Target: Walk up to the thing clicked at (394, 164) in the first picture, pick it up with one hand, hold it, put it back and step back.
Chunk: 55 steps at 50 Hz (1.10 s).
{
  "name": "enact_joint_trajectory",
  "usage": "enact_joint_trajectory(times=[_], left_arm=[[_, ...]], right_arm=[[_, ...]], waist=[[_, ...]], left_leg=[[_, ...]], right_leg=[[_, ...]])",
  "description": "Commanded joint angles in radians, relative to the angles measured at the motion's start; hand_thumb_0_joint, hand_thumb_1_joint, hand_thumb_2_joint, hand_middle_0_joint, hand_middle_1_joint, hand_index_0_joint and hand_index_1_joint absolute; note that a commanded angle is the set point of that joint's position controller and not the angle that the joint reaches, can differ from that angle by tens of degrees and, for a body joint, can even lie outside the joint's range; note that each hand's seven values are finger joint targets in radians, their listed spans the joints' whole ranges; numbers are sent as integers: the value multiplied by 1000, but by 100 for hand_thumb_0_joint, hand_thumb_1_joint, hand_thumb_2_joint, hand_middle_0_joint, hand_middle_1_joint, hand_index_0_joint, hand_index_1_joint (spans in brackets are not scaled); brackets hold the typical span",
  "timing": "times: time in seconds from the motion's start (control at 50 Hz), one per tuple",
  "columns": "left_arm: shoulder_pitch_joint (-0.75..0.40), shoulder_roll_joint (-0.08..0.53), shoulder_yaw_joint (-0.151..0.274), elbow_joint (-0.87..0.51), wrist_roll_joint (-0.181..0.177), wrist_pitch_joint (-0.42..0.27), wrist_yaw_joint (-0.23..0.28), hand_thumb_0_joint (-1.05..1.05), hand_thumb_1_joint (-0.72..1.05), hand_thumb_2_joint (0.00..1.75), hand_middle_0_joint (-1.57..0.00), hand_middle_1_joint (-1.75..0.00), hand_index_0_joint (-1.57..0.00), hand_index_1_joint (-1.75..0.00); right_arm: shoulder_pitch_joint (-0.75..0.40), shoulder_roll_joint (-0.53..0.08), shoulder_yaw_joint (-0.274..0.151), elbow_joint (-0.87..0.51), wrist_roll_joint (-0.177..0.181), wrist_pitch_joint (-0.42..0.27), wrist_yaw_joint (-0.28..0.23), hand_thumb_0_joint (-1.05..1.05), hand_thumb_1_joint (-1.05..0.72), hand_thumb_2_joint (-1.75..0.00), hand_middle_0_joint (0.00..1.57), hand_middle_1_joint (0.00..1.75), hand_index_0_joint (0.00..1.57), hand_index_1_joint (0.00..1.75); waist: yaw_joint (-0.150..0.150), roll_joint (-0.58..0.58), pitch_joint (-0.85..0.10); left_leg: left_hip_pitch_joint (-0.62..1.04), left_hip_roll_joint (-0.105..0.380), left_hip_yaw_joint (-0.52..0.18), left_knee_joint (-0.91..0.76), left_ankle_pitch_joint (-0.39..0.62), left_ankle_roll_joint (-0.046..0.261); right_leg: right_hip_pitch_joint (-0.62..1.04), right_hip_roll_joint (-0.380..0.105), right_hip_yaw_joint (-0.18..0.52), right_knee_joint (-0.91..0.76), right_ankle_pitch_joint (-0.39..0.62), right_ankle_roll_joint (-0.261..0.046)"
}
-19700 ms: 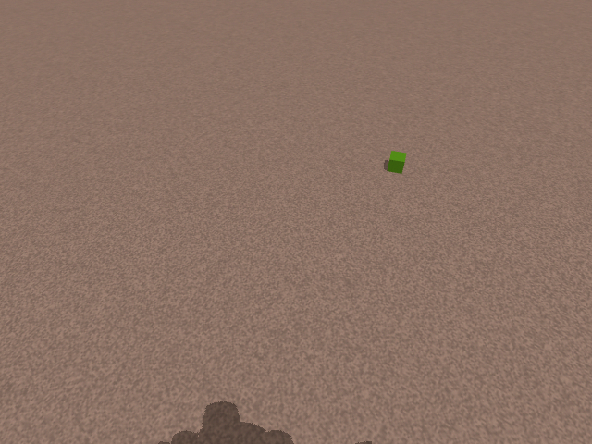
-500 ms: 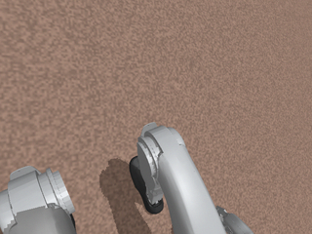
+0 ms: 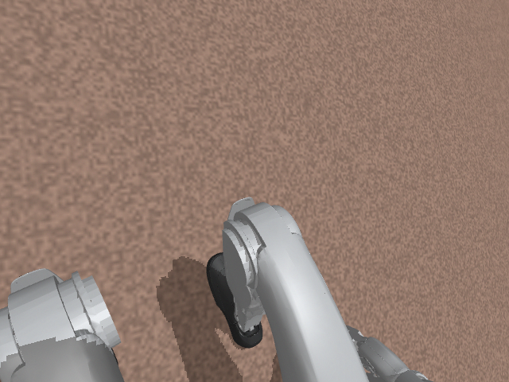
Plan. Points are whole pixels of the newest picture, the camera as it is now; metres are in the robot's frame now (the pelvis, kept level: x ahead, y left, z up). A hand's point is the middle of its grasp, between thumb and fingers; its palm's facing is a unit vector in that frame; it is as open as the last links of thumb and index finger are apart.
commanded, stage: rest palm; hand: left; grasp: from above
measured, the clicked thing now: out of the picture +0.47 +0.34 -0.27
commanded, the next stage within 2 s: close in 0.44 s
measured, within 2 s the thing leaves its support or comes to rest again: neither
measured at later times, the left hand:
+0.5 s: hand out of the picture +0.46 +0.34 -0.25, palm faces -0.43 -0.15 -0.89, open 13.9 cm
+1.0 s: hand out of the picture +0.46 +0.35 -0.24, palm faces -0.44 -0.15 -0.89, open 12.4 cm
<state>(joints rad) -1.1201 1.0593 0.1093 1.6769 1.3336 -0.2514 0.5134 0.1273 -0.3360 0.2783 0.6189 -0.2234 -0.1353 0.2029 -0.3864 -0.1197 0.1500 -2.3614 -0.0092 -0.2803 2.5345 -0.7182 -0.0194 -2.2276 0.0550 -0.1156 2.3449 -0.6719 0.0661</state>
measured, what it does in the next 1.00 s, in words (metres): stands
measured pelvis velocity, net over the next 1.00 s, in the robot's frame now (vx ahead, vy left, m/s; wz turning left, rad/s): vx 0.00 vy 0.00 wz -0.02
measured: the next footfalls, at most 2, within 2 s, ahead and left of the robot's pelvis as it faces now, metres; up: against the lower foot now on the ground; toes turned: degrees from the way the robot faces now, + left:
none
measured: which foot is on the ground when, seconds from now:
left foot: down 0.00-1.00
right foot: down 0.00-1.00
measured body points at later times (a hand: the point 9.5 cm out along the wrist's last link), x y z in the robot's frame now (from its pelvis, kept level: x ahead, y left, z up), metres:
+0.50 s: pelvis +0.00 +0.00 +0.00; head +0.29 +0.13 +0.32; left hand +0.48 +0.34 -0.20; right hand +0.05 -0.26 -0.05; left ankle +0.06 +0.13 -0.28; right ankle +0.12 -0.14 -0.27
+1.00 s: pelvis +0.00 +0.00 +0.00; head +0.28 +0.14 +0.32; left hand +0.48 +0.35 -0.19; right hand +0.05 -0.26 -0.05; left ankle +0.06 +0.13 -0.28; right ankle +0.12 -0.14 -0.27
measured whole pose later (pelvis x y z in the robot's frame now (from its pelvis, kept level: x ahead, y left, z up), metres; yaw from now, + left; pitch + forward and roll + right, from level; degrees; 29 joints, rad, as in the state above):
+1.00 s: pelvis +0.00 +0.00 +0.00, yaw -1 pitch +28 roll -16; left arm -1.13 1.11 0.10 1.71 1.31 -0.25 0.53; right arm 0.10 -0.36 0.32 0.60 -0.23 -0.16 0.20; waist -0.39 -0.14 0.19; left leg -2.35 0.00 -0.30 2.54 -0.71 -0.01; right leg -2.21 0.06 -0.13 2.33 -0.65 0.08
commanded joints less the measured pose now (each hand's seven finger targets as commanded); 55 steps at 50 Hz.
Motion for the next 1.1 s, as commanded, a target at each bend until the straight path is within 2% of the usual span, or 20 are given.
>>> enact_joint_trajectory(times=[0.0, 0.04, 0.1, 0.18, 0.26, 0.42, 0.46, 0.52, 0.56, 0.6, 0.68, 0.72, 0.76, 0.84, 0.86, 0.92, 0.98, 1.0, 1.06, 1.08], left_arm=[[-252, 229, 12, -86, 4, -1, 69, 0, -52, 103, -8, -101, -7, -102], [-255, 210, 2, -62, 0, 9, 74, 0, -52, 103, -9, -101, -7, -102], [-273, 237, 5, -90, -12, 16, 88, 0, -53, 101, -8, -99, -7, -101], [-234, 240, 6, -27, -17, 34, 92, 0, -52, 99, -8, -100, -7, -101], [-267, 243, -2, -82, -36, 43, 90, 0, -52, 99, -8, -99, -7, -100], [-241, 266, 26, -78, -65, 49, 76, 0, -50, 102, -10, -100, -9, -101], [-240, 245, 11, -99, -65, 48, 64, 0, -48, 101, -12, -98, -11, -100], [-215, 266, 25, -88, -63, 44, 53, 0, -48, 102, -11, -101, -10, -102], [-220, 254, 16, -89, -68, 40, 44, 0, -39, 90, -15, -97, -16, -96], [-210, 279, 27, -101, -68, 32, 44, 0, -39, 90, -15, -98, -16, -97], [-234, 266, 11, -135, -56, 18, 44, 0, -35, 85, -16, -97, -18, -95], [-201, 234, -6, -64, -53, 22, 45, 0, -33, 85, -18, -95, -20, -93], [-259, 231, -15, -118, -60, 6, 49, 0, -31, 83, -20, -95, -22, -93], [-213, 252, -5, -44, -40, 4, 51, 0, -23, 81, -24, -94, -26, -91], [-224, 243, -14, -59, -37, -1, 50, 0, -21, 81, -26, -93, -28, -90], [-243, 277, -2, -70, -37, -6, 64, 0, -17, 75, -29, -90, -32, -87], [-287, 270, -7, -127, -36, -8, 72, 0, -14, 73, -32, -87, -34, -84], [-247, 262, -13, -52, -33, 0, 77, 0, -13, 72, -32, -87, -35, -83], [-221, 241, -25, -6, -24, 14, 75, 0, -10, 67, -33, -84, -37, -80], [-249, 240, -31, -52, -30, 14, 72, 0, -8, 67, -36, -82, -39, -79]], right_arm=[[198, -327, -100, 13, -3, -1, -5, 0, -90, -90, 20, 30, 20, 30], [203, -329, -94, 20, -8, -11, 0, 0, -90, -90, 20, 30, 20, 30], [196, -337, -88, 9, -4, -24, -1, 0, -90, -90, 20, 30, 20, 30], [196, -344, -87, 11, -3, -35, -2, 0, -90, -90, 20, 30, 20, 30], [186, -340, -77, 0, -3, -47, -2, 0, -90, -91, 20, 30, 20, 30], [206, -355, -78, 17, 3, -51, -5, 0, -90, -90, 20, 30, 20, 30], [200, -352, -77, 8, 2, -50, -3, 0, -90, -90, 20, 30, 20, 30], [203, -357, -76, 10, 1, -44, -5, 0, -90, -90, 20, 30, 20, 30], [198, -355, -79, 10, 2, -42, -4, 0, -89, -90, 20, 30, 20, 30], [193, -361, -77, 7, 3, -35, -10, 0, -89, -90, 20, 30, 20, 30], [196, -355, -78, 13, -1, -25, -7, 0, -89, -90, 20, 30, 20, 30], [194, -349, -76, 15, -2, -21, -6, 0, -89, -90, 20, 30, 20, 30], [176, -358, -76, 2, -2, -21, -11, 0, -89, -90, 20, 30, 20, 30], [175, -352, -60, 7, -6, -22, -9, 0, -89, -90, 20, 30, 20, 30], [172, -359, -63, 0, -7, -24, -9, 0, -89, -90, 20, 30, 20, 30], [168, -355, -61, -4, -12, -24, -14, 0, -89, -90, 20, 30, 20, 30], [164, -359, -65, -13, -16, -30, -10, 0, -89, -90, 20, 30, 20, 30], [172, -358, -64, 4, -15, -29, -13, 0, -89, -90, 20, 30, 20, 30], [190, -352, -59, 8, -16, -32, -9, 0, -89, -90, 20, 30, 20, 30], [186, -355, -65, 9, -14, -35, -9, 0, -89, -90, 20, 30, 20, 30]], waist=[[-49, 570, -642], [-65, 551, -615], [-59, 544, -628], [-64, 540, -615], [-59, 566, -638], [-64, 532, -647], [-60, 541, -644], [-62, 541, -633], [-64, 532, -601], [-54, 534, -626], [-56, 588, -669], [-69, 560, -626], [-72, 539, -599], [-66, 513, -556], [-77, 520, -538], [-67, 525, -583], [-67, 586, -648], [-75, 553, -622], [-89, 530, -567], [-85, 539, -565]], left_leg=[[569, 42, 113, -276, 266, 14], [546, 42, 119, -263, 258, 20], [534, 42, 122, -266, 255, 23], [543, 47, 113, -275, 235, 19], [541, 46, 123, -277, 230, 21], [535, 49, 115, -256, 258, 21], [548, 48, 119, -251, 287, 21], [545, 49, 118, -253, 292, 20], [516, 47, 125, -250, 255, 23], [529, 47, 118, -256, 261, 20], [602, 55, 103, -270, 320, 9], [573, 54, 106, -267, 294, 14], [536, 51, 105, -266, 261, 14], [523, 51, 96, -269, 224, 14], [510, 50, 101, -267, 213, 16], [523, 51, 104, -277, 189, 19], [599, 57, 93, -278, 270, 7], [576, 58, 90, -277, 249, 10], [531, 55, 97, -272, 227, 15], [528, 54, 103, -269, 224, 16]], right_leg=[[285, 27, -152, -156, 280, -86], [288, 28, -152, -161, 282, -81], [314, 30, -148, -172, 289, -78], [306, 32, -151, -167, 267, -81], [342, 32, -145, -180, 272, -82], [351, 30, -153, -179, 288, -81], [355, 30, -151, -181, 307, -80], [369, 31, -152, -184, 309, -81], [355, 31, -148, -190, 282, -82], [361, 32, -154, -191, 281, -85], [359, 31, -162, -170, 315, -85], [350, 33, -161, -175, 304, -82], [329, 29, -164, -184, 286, -85], [298, 29, -169, -178, 246, -84], [295, 28, -165, -181, 241, -83], [330, 31, -160, -190, 233, -79], [334, 26, -167, -171, 296, -79], [324, 29, -169, -171, 283, -79], [325, 32, -164, -176, 270, -76], [314, 32, -160, -179, 266, -76]])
